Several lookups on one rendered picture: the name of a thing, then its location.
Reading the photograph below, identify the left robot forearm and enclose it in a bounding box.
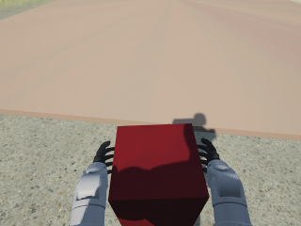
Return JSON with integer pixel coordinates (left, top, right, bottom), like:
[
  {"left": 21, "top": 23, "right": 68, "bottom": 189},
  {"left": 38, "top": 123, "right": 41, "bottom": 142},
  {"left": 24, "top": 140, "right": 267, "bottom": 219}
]
[{"left": 70, "top": 162, "right": 108, "bottom": 226}]

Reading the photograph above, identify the left robot hand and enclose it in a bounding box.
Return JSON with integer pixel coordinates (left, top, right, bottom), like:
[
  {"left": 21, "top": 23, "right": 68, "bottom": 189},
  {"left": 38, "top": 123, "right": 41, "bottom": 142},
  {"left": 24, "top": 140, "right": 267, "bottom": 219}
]
[{"left": 92, "top": 140, "right": 115, "bottom": 174}]

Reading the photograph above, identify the right robot hand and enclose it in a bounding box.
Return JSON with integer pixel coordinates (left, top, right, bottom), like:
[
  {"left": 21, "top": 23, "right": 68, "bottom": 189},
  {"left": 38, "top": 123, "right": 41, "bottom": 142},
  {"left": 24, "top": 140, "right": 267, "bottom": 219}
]
[{"left": 197, "top": 138, "right": 220, "bottom": 173}]

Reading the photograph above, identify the right robot forearm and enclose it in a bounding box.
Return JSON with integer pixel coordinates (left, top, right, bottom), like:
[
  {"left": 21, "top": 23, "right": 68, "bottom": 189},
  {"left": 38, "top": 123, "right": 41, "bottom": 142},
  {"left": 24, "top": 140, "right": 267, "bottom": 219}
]
[{"left": 207, "top": 159, "right": 253, "bottom": 226}]

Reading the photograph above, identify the carton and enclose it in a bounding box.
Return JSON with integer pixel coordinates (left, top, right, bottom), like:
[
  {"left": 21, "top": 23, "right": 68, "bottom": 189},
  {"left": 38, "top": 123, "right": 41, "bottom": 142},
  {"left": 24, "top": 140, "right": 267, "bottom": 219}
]
[{"left": 108, "top": 123, "right": 210, "bottom": 226}]

